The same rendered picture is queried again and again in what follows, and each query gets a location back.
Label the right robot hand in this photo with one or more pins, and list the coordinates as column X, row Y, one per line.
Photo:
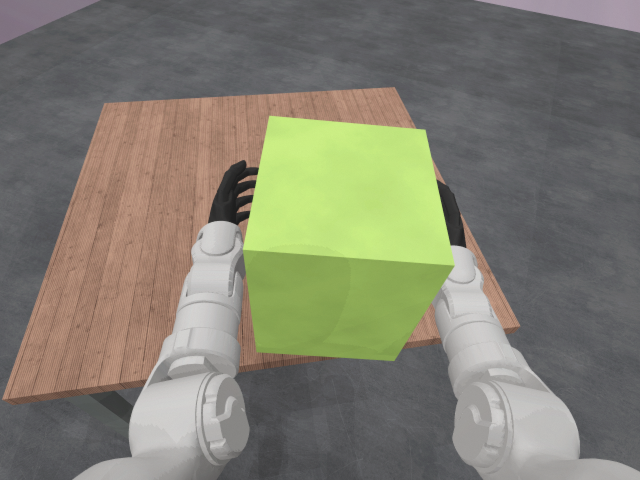
column 452, row 216

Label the carton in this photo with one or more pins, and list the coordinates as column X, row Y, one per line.
column 346, row 244

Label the robot right upper arm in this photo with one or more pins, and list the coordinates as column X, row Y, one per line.
column 510, row 432

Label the robot left forearm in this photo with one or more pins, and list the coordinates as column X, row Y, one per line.
column 204, row 337

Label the robot left upper arm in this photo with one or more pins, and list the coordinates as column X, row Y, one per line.
column 182, row 429

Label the left robot hand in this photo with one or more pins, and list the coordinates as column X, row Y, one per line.
column 226, row 204

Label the table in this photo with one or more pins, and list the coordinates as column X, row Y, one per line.
column 112, row 287

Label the robot right forearm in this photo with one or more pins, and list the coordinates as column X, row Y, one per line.
column 471, row 334

